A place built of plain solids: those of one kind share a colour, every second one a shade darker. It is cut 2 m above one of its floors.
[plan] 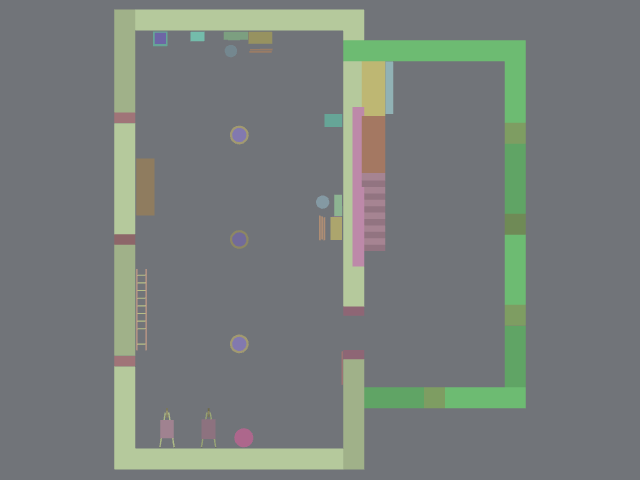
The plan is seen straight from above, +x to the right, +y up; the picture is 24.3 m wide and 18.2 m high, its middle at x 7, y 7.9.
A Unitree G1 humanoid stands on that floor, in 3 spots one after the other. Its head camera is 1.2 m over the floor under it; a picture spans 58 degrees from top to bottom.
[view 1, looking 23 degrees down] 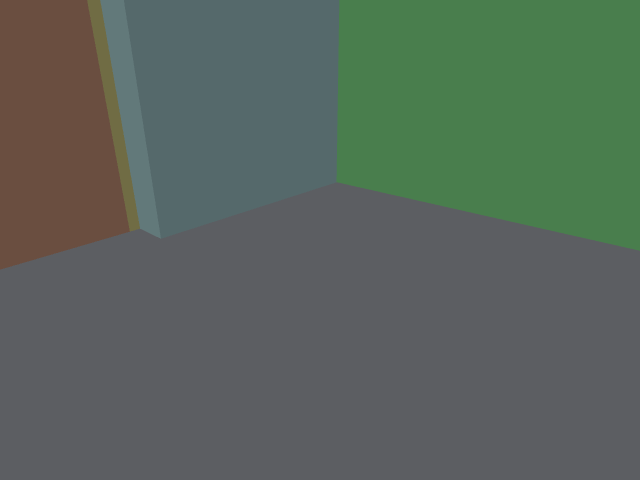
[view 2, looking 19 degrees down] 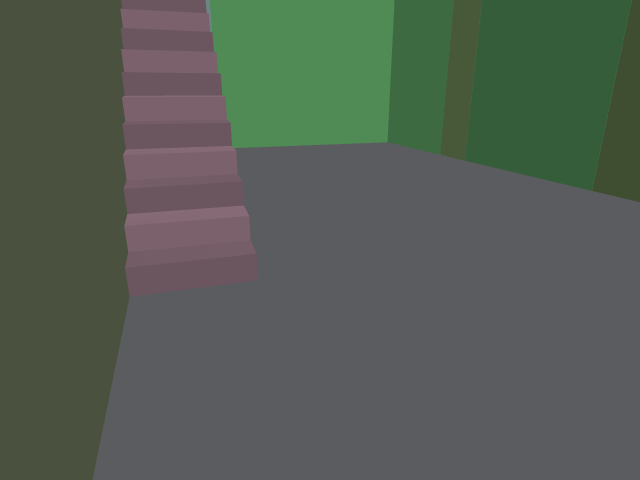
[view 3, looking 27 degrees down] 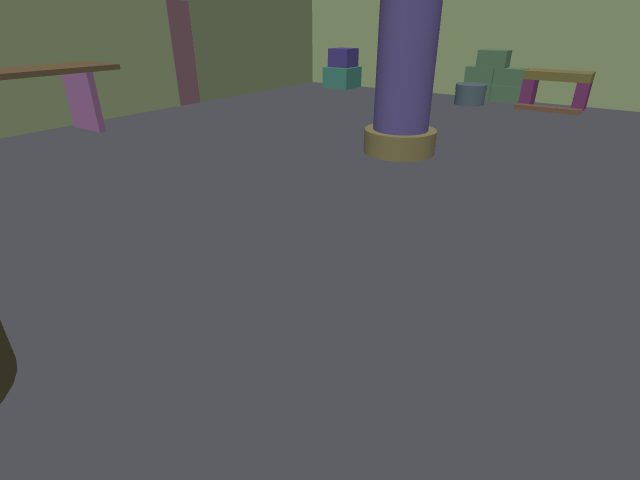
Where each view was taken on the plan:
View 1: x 12.50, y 11.27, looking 131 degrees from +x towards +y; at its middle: ground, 3.07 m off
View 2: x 9.05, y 4.83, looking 72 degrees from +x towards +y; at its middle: ground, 3.69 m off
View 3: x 5.77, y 7.88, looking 125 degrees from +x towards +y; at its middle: ground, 2.64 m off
